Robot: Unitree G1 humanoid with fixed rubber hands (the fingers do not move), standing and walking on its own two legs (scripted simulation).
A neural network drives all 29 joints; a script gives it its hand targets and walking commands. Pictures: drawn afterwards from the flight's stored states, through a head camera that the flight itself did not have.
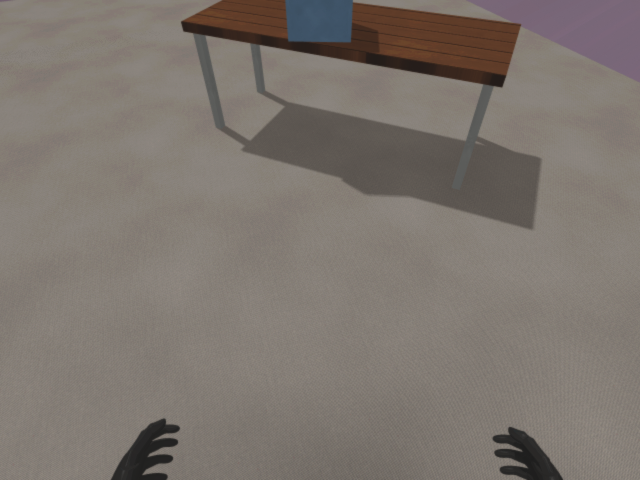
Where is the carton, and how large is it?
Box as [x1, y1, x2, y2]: [285, 0, 352, 41]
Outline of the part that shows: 285,0 288,40 350,41 352,0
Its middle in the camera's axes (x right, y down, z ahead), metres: +0.00 -1.04 +1.64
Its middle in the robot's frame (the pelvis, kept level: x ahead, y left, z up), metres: +1.93 +0.01 -0.04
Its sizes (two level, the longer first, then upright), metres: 0.271 0.242 0.270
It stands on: a table, 0.58 m high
